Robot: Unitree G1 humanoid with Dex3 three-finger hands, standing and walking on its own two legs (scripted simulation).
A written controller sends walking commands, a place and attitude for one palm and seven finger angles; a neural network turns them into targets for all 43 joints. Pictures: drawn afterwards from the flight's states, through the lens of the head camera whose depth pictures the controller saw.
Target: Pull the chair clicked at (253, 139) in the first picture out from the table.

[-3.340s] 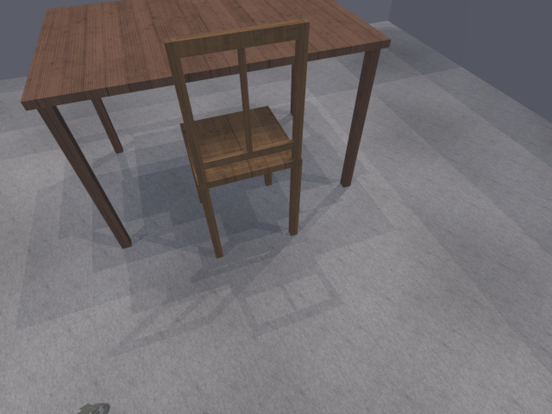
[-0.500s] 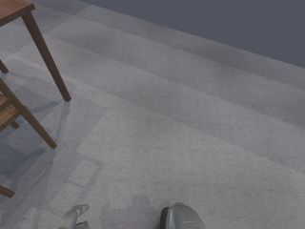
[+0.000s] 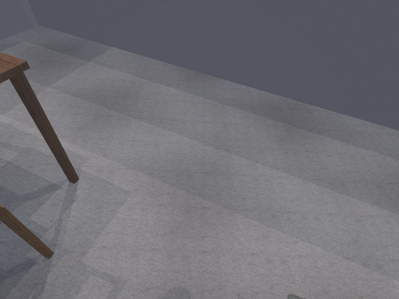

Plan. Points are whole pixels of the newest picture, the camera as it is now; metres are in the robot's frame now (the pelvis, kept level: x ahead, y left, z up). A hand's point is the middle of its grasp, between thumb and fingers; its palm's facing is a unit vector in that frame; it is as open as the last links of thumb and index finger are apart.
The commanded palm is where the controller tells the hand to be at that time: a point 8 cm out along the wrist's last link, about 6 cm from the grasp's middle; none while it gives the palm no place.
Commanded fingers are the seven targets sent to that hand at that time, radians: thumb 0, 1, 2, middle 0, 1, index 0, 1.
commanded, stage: walk to a spot facing it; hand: left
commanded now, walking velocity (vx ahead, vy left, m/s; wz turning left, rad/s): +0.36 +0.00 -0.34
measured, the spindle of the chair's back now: out of the picture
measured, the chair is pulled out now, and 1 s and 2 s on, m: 0.00 0.00 0.00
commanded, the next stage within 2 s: turn to face it in 0.54 s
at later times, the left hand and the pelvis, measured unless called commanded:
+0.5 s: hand (159, 224) +0.33 +0.14 -0.17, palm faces -0.29 -0.94 -0.17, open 7.3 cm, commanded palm none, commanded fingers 0.00 0.90 0.90 -0.20 -0.30 -0.20 -0.30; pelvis +0.20 -0.02 +0.00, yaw -15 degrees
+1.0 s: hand (190, 184) +0.47 +0.07 -0.16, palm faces -0.16 -0.96 -0.21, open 7.2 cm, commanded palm none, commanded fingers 0.00 0.90 0.90 -0.20 -0.30 -0.20 -0.30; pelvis +0.36 -0.09 +0.00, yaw -12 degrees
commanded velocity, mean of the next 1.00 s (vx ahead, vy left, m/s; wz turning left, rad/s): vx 0.19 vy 0.00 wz -0.03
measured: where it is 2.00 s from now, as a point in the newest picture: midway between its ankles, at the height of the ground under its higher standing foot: (229, 275)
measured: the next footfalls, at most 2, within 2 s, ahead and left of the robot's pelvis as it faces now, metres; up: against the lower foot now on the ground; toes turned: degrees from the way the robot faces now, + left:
left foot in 0.02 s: +0.12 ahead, +0.12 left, +0.00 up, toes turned +6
right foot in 0.56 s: +0.35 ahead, -0.15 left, +0.00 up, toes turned -26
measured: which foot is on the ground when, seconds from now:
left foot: up 0.00-0.00, down 0.02-0.56, up 0.58-1.00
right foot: down 0.00-0.02, up 0.04-0.54, down 0.56-1.00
